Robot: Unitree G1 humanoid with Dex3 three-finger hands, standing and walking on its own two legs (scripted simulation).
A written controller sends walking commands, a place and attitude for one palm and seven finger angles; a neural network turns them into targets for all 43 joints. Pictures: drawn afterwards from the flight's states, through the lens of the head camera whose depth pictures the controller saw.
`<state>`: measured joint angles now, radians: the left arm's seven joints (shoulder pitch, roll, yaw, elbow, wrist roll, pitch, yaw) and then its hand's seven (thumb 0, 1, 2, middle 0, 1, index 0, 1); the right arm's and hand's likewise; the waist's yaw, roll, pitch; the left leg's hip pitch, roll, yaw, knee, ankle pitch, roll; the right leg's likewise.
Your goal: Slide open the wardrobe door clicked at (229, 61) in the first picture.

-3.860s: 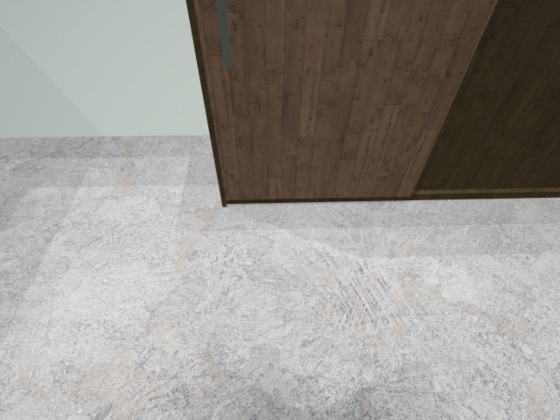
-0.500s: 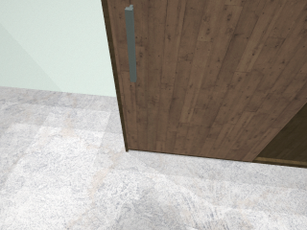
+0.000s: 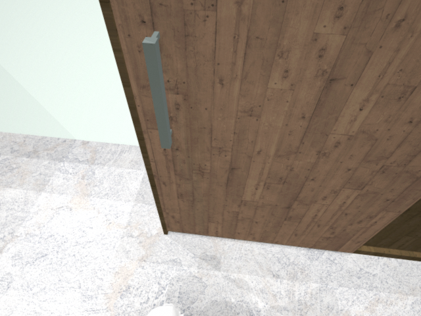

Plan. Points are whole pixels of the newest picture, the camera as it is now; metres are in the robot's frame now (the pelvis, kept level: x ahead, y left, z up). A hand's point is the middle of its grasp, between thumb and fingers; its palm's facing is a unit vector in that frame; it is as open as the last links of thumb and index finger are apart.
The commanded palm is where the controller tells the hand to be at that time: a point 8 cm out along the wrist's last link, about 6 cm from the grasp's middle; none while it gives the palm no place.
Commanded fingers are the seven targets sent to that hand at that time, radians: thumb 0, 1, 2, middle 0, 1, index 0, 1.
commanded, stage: come to a stop and stand still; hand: left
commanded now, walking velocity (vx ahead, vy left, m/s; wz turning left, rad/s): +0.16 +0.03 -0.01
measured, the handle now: (162, 97) +0.55 +0.17 +0.10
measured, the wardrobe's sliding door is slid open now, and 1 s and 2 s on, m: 0.00 0.00 0.00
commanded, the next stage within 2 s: look again from close up in 1.54 s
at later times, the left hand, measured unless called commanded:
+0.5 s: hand out of the picture +0.12 +0.18 -0.17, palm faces +0.03 -0.95 -0.30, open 7.4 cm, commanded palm none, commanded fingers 0.00 0.90 0.90 -0.20 -0.30 -0.20 -0.30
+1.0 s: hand out of the picture +0.00 +0.19 -0.17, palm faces +0.09 -0.96 -0.26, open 7.4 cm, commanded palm none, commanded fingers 0.00 0.90 0.90 -0.20 -0.30 -0.20 -0.30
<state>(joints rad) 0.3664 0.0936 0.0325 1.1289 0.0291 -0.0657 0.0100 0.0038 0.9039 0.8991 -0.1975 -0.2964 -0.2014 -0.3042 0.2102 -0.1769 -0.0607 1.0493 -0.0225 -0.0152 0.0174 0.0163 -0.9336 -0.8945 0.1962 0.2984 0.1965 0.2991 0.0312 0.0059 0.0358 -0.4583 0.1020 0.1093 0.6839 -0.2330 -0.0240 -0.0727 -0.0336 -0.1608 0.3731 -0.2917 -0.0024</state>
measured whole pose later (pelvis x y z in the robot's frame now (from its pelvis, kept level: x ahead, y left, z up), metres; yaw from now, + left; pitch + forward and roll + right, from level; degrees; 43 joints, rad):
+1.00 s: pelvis +0.02 -0.01 +0.00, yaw -1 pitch +1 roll +1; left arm 0.31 0.18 0.06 1.07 0.03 0.02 0.03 0.00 0.90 0.90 -0.20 -0.30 -0.20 -0.30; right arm 0.21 -0.22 -0.05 1.01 -0.01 0.04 0.00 0.01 -0.91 -0.89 0.20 0.30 0.20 0.30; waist 0.06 -0.01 0.04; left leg -0.23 0.03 0.04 0.54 -0.32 -0.04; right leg -0.30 -0.07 -0.07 0.46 -0.18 0.00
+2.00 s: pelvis +0.03 +0.01 +0.00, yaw -1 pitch -1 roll +1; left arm 0.24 0.16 -0.01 1.11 0.01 -0.02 0.03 0.00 0.91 0.90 -0.20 -0.30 -0.20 -0.30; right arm 0.30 -0.17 0.01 1.08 -0.02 -0.02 -0.02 0.01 -0.91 -0.89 0.20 0.30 0.20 0.30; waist 0.00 0.04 0.04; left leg -0.14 0.01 0.04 0.44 -0.29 -0.02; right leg -0.23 -0.04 -0.04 0.51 -0.27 0.00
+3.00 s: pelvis +0.03 -0.01 +0.00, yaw +0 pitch -1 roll +1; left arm 0.22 0.19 0.01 1.11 0.01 -0.02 0.02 0.00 0.90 0.90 -0.20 -0.30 -0.20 -0.30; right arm 0.26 -0.17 0.01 1.12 -0.02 -0.01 -0.02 0.01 -0.91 -0.89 0.20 0.30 0.20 0.30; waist 0.01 0.00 0.05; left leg -0.14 0.05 0.02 0.42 -0.27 -0.05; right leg -0.21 0.00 -0.07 0.46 -0.24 -0.04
